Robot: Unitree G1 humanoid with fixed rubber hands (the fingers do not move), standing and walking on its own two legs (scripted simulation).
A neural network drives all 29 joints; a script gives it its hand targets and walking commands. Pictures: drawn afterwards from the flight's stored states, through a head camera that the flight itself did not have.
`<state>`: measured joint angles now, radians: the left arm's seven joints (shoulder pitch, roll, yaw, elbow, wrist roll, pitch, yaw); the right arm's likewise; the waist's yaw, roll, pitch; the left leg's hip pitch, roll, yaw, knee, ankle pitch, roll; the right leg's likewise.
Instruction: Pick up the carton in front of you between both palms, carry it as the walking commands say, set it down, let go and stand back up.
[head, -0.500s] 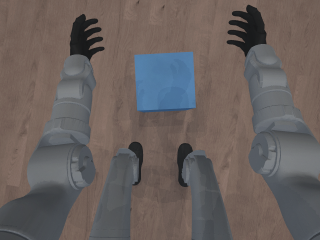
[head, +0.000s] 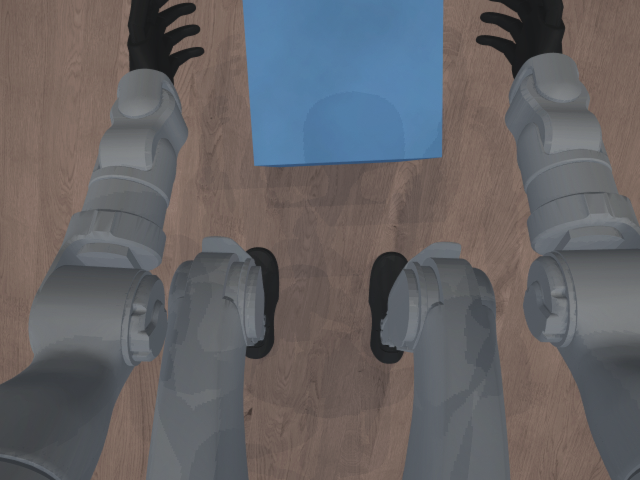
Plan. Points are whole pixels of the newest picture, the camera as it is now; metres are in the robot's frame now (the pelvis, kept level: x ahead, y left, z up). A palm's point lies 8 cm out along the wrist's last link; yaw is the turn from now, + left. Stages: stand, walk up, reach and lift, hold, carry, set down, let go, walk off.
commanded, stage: reach and lift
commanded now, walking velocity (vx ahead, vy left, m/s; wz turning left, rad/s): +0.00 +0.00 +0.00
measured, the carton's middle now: (339, 90) +0.51 -0.02 -0.30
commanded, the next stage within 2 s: none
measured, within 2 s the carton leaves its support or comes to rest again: leaves its support in 1.10 s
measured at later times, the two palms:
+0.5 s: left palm (187, 69) +0.52 +0.17 -0.23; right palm (483, 61) +0.53 -0.19 -0.24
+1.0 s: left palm (213, 65) +0.52 +0.13 -0.22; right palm (465, 56) +0.53 -0.17 -0.23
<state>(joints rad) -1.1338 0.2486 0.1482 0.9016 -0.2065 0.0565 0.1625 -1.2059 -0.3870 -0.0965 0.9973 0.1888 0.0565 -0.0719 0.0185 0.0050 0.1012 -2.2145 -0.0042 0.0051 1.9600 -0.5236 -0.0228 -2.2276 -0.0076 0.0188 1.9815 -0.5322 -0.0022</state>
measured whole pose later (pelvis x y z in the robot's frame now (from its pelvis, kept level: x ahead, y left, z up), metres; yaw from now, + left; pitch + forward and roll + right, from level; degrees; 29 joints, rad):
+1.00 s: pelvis -0.02 +0.00 -0.06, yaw +1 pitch +37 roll +2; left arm -1.45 0.20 0.19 1.19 -0.18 0.02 0.19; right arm -1.52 -0.35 0.02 1.29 0.19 0.04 -0.11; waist 0.01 0.04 0.31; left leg -2.29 -0.02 0.00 2.15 -0.51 -0.03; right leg -2.31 -0.01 0.02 2.18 -0.52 -0.01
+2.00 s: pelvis +0.03 +0.01 +0.14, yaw -4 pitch +36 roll +1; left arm -0.72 -0.10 0.41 0.57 0.14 0.35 0.09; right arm -0.76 0.01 -0.35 0.64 -0.16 0.36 -0.04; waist 0.01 0.02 -0.24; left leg -1.66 -0.06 -0.05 1.54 -0.52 -0.03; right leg -1.68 0.04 0.05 1.54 -0.50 0.02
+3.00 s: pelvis +0.08 +0.01 +0.34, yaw -5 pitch -4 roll +0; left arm -0.34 -0.17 0.33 0.43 0.31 0.60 -0.01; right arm -0.32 0.17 -0.31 0.42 -0.30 0.61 0.00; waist 0.00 0.00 -0.02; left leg -0.20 -0.02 -0.07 0.51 -0.25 0.00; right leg -0.21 0.02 0.06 0.50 -0.23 0.00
